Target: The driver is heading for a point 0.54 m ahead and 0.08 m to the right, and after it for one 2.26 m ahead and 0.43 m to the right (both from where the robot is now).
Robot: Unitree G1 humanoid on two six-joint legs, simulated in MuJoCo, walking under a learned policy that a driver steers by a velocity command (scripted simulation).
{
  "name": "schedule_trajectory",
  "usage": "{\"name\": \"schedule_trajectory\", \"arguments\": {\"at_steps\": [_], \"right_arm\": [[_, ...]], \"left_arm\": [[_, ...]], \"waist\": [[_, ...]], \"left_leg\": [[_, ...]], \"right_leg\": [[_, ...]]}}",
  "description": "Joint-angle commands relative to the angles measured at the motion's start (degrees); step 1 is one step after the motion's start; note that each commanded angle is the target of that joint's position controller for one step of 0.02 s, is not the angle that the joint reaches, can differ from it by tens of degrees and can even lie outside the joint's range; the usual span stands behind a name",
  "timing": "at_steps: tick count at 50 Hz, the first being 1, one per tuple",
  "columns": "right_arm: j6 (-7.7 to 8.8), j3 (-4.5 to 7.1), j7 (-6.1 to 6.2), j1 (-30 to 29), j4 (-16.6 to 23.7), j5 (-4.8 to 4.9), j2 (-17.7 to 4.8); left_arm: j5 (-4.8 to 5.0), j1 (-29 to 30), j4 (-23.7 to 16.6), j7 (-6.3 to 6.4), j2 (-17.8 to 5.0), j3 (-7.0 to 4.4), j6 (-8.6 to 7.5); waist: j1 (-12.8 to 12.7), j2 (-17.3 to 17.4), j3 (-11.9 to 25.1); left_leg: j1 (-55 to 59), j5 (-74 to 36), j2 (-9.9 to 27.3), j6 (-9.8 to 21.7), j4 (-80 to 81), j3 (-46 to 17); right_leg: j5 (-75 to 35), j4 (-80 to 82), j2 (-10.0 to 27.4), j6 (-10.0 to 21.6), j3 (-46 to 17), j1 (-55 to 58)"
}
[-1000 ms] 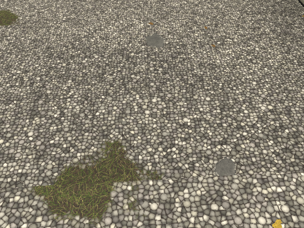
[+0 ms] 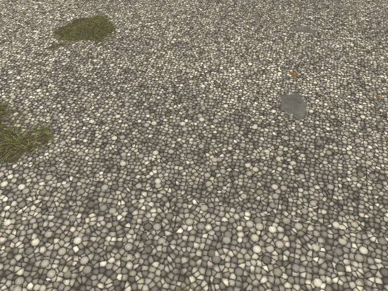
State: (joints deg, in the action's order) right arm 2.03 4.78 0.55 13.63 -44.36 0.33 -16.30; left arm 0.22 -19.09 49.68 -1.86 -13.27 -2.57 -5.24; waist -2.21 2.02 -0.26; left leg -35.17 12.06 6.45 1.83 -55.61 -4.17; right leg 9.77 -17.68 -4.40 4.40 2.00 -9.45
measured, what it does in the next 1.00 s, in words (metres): goes down, turning right: left foot 0.16 m lower, then right foot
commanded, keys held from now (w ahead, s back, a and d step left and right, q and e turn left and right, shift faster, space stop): w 0.16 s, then w+e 0.58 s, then e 0.14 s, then no key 0.12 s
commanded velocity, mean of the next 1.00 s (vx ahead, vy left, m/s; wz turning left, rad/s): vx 0.45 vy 0.00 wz -0.34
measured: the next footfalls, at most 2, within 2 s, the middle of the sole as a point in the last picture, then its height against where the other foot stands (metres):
left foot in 0.44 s outside the picture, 0.16 m lower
right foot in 0.92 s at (220, 264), level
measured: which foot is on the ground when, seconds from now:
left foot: up 0.00-0.42, down 0.44-0.92, up 0.94-1.00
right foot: down 0.00-0.44, up 0.46-0.90, down 0.92-1.00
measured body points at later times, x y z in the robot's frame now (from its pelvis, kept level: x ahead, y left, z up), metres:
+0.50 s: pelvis +0.32 +0.14 -0.18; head +0.36 +0.15 +0.27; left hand +0.27 +0.42 -0.31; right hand +0.49 -0.12 -0.27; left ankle +0.40 +0.25 -0.90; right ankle +0.07 -0.06 -0.66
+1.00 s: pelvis +0.54 +0.09 -0.19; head +0.58 +0.06 +0.26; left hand +0.82 +0.24 -0.27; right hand +0.50 -0.19 -0.33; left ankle +0.46 +0.27 -0.80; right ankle +0.62 -0.01 -0.90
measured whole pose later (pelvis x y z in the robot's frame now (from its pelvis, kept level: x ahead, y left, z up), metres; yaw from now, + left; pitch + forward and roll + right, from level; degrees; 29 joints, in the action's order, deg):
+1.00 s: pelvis +0.54 +0.09 -0.19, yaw -23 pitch +1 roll +1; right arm 3.0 3.7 0.3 12.4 -52.8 0.8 -15.5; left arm -0.7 -5.4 36.4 -1.5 -14.3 -3.9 -0.4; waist 1.2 0.1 -3.3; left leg -19.0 33.8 1.2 -2.2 -71.7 1.5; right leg 8.4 -36.2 -3.8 6.5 1.7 -29.6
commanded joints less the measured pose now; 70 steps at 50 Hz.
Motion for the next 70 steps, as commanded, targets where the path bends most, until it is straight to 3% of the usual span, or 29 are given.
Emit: {"name": "schedule_trajectory", "arguments": {"at_steps": [1,4,9,12,15,20,21,22,23,24,25,26,27,28,29,32,35,41,45,46,47,48,49,51,54,64,68,69,70], "right_arm": [[0.49,0.11,-0.52,-0.07,3.44,-0.32,-1.48],[0.9,0.88,-1.27,-0.38,2.47,0.01,-3.23],[4.44,0.8,-3.55,-17.25,7.74,0.25,-3.63],[4.83,-0.16,-5.74,-18.12,7.19,-0.84,-1.35],[4.62,-0.76,-6.61,-18.25,7.26,0.13,-1.36],[3.87,0.5,-4.86,-6.02,0.43,0.7,-6.04],[3.99,1.44,-4.37,3.68,-3.01,0.29,-7.68],[3.84,1.8,-4.24,14.09,-6.61,-0.71,-9.06],[4.14,0.43,-4.68,14.88,-7.41,-2.98,-10.18],[2.91,1.86,-4.91,16.15,-7.74,-1.48,-13.46],[1.76,3.25,-4.96,17.65,-10.19,0.52,-15.89],[1.49,1.67,-4.69,11.61,-7.83,0.0,-9.09],[2.13,2.03,-4.2,7.21,-9.43,-0.63,-12.47],[3.42,0.19,-4.43,-1.68,-6.35,-1.41,-7.17],[4.13,-0.7,-4.19,-4.03,-6.94,-1.47,-2.33],[5.0,-1.07,-1.9,-2.01,-9.28,-1.56,-2.54],[4.65,-0.55,0.34,0.71,-10.09,-2.22,-3.7],[1.65,0.26,2.3,3.82,-9.66,0.04,-5.99],[0.4,1.88,2.2,0.92,-7.77,1.54,-9.93],[0.93,1.7,1.59,0.53,-7.06,0.97,-9.12],[1.9,-0.6,0.01,6.95,-5.64,-2.7,-1.37],[2.86,-0.56,-1.25,9.29,-6.28,-0.49,-4.67],[2.09,0.19,-1.18,3.44,-5.05,1.44,-6.76],[-0.24,0.29,0.25,-0.56,-4.43,0.75,-5.45],[-2.72,0.65,1.06,2.63,-5.07,0.06,-4.36],[-3.55,0.06,2.59,-4.37,-4.13,-0.37,-4.13],[-2.63,-0.6,1.68,-0.42,-6.03,-1.86,-3.99],[-2.51,0.2,1.61,-1.37,-6.49,-1.37,-7.39],[-2.23,0.07,1.34,-0.82,-7.03,-1.03,-5.72]], "left_arm": [[0.14,1.73,-3.15,0.76,-10.6,-2.61,-0.1],[-0.11,-1.56,-2.04,0.84,-9.82,-2.3,-0.27],[-0.03,-14.19,1.36,3.42,-9.68,-2.6,-0.08],[0.48,-10.28,-1.08,4.45,-8.64,-1.99,1.0],[1.65,-9.07,-2.68,4.56,-9.69,-2.33,1.32],[1.34,-9.73,-2.76,5.22,-9.09,-3.26,3.29],[1.2,-8.76,-2.24,4.76,-9.21,-3.35,3.19],[1.33,-11.72,-0.2,4.19,-6.3,-2.66,2.83],[1.34,-24.2,2.48,2.76,0.92,-1.23,2.06],[3.28,-29.23,0.93,2.29,-0.64,-0.81,0.18],[4.82,-25.06,-2.1,3.11,-2.41,-1.06,-0.48],[4.32,-13.83,-2.95,4.89,-6.5,-2.1,0.43],[5.1,-12.49,-5.51,5.82,-4.09,-1.56,1.09],[3.9,-11.55,-5.35,6.16,-5.61,-1.66,2.68],[2.39,-8.18,-4.53,5.76,-5.46,-2.54,3.66],[1.22,-0.69,-7.98,4.97,-3.21,-2.86,4.15],[0.67,1.82,-9.85,3.23,-1.82,-2.55,3.74],[0.0,13.94,-15.09,-0.68,0.32,-1.73,4.54],[-0.42,1.55,-13.64,-0.68,-5.68,-4.38,5.19],[-0.45,-3.86,-12.46,0.71,-10.23,-6.03,5.27],[-1.16,-1.04,-13.65,1.81,-15.06,-5.55,5.0],[-1.94,-3.42,-14.72,0.96,-13.47,-4.58,4.49],[-1.46,0.84,-15.03,0.54,-10.8,-4.09,4.47],[-0.16,8.0,-14.98,0.4,-6.46,-2.62,4.77],[-1.55,11.28,-15.07,0.39,-7.38,-2.91,4.17],[-1.38,10.03,-10.27,2.63,-5.29,-1.83,4.8],[-0.99,7.86,-7.43,2.6,-3.57,-1.09,5.05],[-0.85,6.03,-7.55,2.44,-4.33,-1.52,4.85],[-1.04,8.24,-7.59,2.56,-4.78,-1.51,4.91]], "waist": [[1.38,-4.28,1.18],[0.63,-4.07,2.01],[-4.63,-6.71,-4.05],[-3.65,-4.74,-5.94],[-3.34,-5.09,-6.45],[0.72,-5.13,-0.81],[6.02,-3.25,3.66],[9.95,0.86,8.28],[4.62,16.96,15.33],[3.24,28.71,22.61],[3.33,24.04,24.54],[5.24,2.14,13.92],[1.27,12.48,12.79],[-0.95,5.32,7.65],[-0.61,4.97,3.26],[0.22,7.59,-3.32],[0.26,5.0,-2.59],[3.56,0.23,-4.33],[-3.86,2.11,3.62],[-6.91,-4.54,6.97],[0.81,-19.49,12.91],[-1.86,-14.07,27.09],[-2.1,-7.99,20.57],[1.79,-0.04,8.63],[5.27,-4.44,6.87],[2.3,-8.73,4.2],[3.65,-5.57,2.85],[0.85,-0.48,1.2],[2.48,0.88,0.83]], "left_leg": [[-2.1,-8.56,1.38,-1.7,6.81,0.4],[-4.98,-16.18,1.76,-1.0,2.45,0.09],[-28.28,-17.95,2.68,0.81,10.77,-2.78],[-9.79,-35.2,-0.04,0.56,19.1,-0.36],[2.61,-36.63,-2.07,1.01,23.67,-0.65],[13.77,-38.99,1.93,-1.18,36.12,-3.22],[28.11,-40.56,0.85,-1.55,37.38,0.23],[47.25,-40.33,4.04,-0.2,31.06,-1.53],[65.98,-64.54,9.55,0.36,7.76,-3.64],[65.96,-67.35,14.54,3.99,9.74,-14.35],[60.39,-34.27,20.54,9.32,22.45,-27.82],[47.52,-15.36,16.62,6.94,33.26,-23.63],[40.15,-9.61,23.24,11.58,36.96,-32.04],[28.85,-12.61,21.15,10.12,36.79,-26.5],[22.13,-12.42,17.17,7.75,33.53,-16.85],[16.7,-16.92,10.18,5.48,38.9,-3.89],[22.79,-29.1,10.21,6.5,39.21,1.37],[28.12,-41.64,8.91,3.08,36.1,12.78],[29.14,-54.11,7.14,1.33,14.99,14.53],[20.8,-35.36,2.21,-2.14,-2.38,15.77],[1.65,27.63,-7.25,-5.38,-25.66,11.39],[0.81,29.05,-7.69,-4.44,-30.94,-2.31],[-2.28,24.81,-5.83,-4.09,-29.85,-1.74],[-1.35,17.06,-2.3,-3.81,-19.97,0.29],[9.12,10.44,-2.13,-4.17,-10.87,1.01],[16.16,6.19,-2.33,-4.85,17.36,0.34],[25.6,-3.96,-0.49,-2.18,29.97,-0.04],[22.87,-1.01,-0.64,-1.11,28.35,0.07],[18.9,4.58,-1.19,-0.94,30.44,-0.31]], "right_leg": [[-19.4,8.26,15.17,10.2,-10.5,1.94],[-19.79,4.43,16.29,10.49,-9.79,4.2],[-7.15,-1.83,19.75,8.49,-17.4,21.49],[2.84,-5.06,15.75,6.89,-13.04,1.88],[7.65,-9.73,13.95,4.87,-12.24,-6.01],[1.12,-35.65,12.3,0.38,-14.75,6.25],[-0.72,-48.37,9.84,-1.7,-12.77,1.11],[18.9,-67.65,5.61,-5.13,-11.42,-13.38],[44.37,-87.71,3.23,-6.1,-15.03,-34.72],[38.88,-94.73,4.97,-7.04,-17.24,-39.4],[31.36,-97.39,5.26,-7.71,-13.98,-43.69],[20.35,-89.11,7.62,-5.84,-9.14,-43.33],[14.96,-94.41,8.91,-5.28,-7.62,-44.84],[6.97,-82.92,12.43,-3.85,-9.78,-39.32],[4.54,-77.16,13.06,-2.45,-12.42,-36.56],[-2.61,-55.62,11.91,-3.1,-11.69,-33.95],[-8.2,-41.5,10.31,-3.01,-11.33,-33.71],[-11.97,-25.18,6.19,-0.84,0.76,-27.13],[-6.5,-16.62,0.29,3.24,3.74,-6.03],[-27.91,-10.59,3.61,6.29,-2.92,6.61],[-63.47,-16.58,20.01,15.75,-24.48,23.19],[-57.07,-11.22,26.84,22.75,-36.27,26.0],[-44.25,-8.5,24.3,20.22,-31.33,19.43],[-26.13,-3.99,18.42,13.43,-22.64,1.97],[-20.06,0.35,14.4,11.01,-17.11,-10.43],[13.25,4.59,12.91,6.97,-18.28,-9.36],[15.85,-0.12,8.95,1.25,-16.31,-10.75],[13.5,-0.21,6.05,0.04,-13.02,-10.78],[11.59,-2.29,5.23,-0.77,-10.96,-7.5]]}}
Velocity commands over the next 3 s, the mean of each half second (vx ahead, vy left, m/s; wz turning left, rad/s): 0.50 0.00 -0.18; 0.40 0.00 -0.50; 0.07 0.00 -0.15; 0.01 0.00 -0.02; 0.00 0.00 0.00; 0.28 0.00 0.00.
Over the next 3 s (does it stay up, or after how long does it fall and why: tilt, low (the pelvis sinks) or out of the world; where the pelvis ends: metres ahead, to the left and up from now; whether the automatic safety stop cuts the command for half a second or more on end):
stays up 0.75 0.03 -0.16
